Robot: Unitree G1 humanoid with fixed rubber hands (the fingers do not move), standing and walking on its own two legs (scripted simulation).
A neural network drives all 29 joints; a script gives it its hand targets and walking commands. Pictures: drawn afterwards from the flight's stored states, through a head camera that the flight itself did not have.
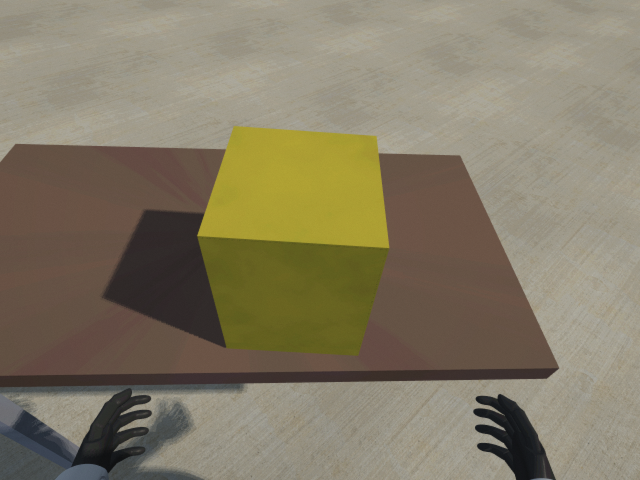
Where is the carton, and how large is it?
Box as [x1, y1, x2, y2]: [197, 126, 388, 355]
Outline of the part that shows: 234,126 197,235 226,347 357,355 388,250 388,240 376,136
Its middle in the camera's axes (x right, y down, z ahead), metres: -0.03 +0.00 +0.57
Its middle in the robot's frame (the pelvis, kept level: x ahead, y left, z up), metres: +0.43 +0.04 +0.05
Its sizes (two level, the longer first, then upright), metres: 0.210 0.200 0.250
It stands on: a table, 0.71 m high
